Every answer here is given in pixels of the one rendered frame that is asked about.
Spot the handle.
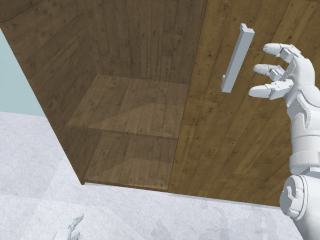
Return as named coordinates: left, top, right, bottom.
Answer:
left=221, top=23, right=255, bottom=93

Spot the wardrobe door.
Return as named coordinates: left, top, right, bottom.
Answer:
left=167, top=0, right=320, bottom=207

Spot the robot right hand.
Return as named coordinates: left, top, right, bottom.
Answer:
left=248, top=43, right=315, bottom=100

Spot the robot right forearm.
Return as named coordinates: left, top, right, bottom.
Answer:
left=285, top=84, right=320, bottom=179

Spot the right robot upper arm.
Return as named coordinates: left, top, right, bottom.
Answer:
left=279, top=174, right=320, bottom=240

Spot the robot left hand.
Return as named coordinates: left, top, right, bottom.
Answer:
left=53, top=212, right=84, bottom=240

